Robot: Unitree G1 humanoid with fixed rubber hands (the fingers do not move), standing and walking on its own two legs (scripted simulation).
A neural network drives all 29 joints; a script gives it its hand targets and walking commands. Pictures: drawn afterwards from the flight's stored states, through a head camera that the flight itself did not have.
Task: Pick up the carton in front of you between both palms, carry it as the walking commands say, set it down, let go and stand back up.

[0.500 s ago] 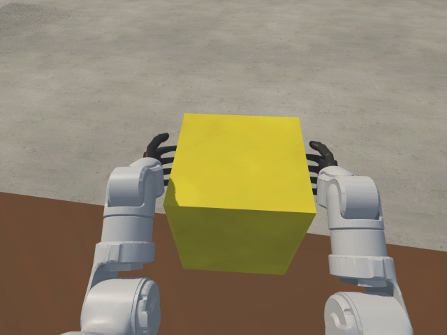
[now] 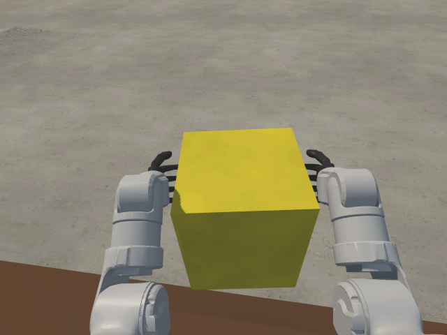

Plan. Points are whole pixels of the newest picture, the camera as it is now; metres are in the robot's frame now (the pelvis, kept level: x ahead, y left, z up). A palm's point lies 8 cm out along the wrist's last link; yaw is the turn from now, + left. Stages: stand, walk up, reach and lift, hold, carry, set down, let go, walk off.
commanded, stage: carry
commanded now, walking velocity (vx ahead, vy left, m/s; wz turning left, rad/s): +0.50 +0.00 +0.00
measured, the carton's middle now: (240, 210) +0.35 -0.01 +0.05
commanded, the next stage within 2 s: none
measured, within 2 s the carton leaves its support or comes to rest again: neither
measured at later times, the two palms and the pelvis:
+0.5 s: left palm (158, 112) +0.68 +0.20 +0.08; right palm (264, 112) +0.67 -0.10 +0.08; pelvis +0.32 +0.04 -0.05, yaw -1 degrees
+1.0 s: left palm (183, 72) +1.00 +0.16 +0.06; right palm (263, 72) +0.99 -0.14 +0.05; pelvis +0.64 +0.02 -0.07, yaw +0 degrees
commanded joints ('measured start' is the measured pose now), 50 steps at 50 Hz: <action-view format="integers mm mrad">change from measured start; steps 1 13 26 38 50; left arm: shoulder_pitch -565 -640 -706 -605 -571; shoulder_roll -1062 -1121 -1050 -1043 -1057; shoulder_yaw -514 -699 -679 -674 -557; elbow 27 -245 -216 -222 -22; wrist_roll -403 -538 -502 -406 -386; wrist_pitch -12 -74 11 22 12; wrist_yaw -261 -262 -234 -196 -237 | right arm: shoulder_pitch -686 -538 -717 -717 -731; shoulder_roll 1133 1114 1024 1131 1140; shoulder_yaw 524 615 635 654 583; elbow -78 -327 -382 -335 -183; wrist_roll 383 316 406 465 420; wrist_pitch -44 -102 -28 1 -25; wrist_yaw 253 172 200 238 241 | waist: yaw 163 146 -27 -55 111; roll -238 -181 106 109 -308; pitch -402 -308 -402 -293 -474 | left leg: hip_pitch -705 -586 307 294 -492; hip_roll -30 71 403 246 -57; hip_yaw -114 -2 -606 -222 -44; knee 495 -345 -635 -601 298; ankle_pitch -110 448 510 974 -19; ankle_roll -60 -37 201 131 -85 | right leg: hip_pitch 863 593 -327 -418 848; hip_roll -493 -213 -84 -80 -428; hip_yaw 764 264 180 81 651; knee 47 -10 879 365 -10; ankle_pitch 481 532 -530 -124 363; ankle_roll -318 -92 41 76 -232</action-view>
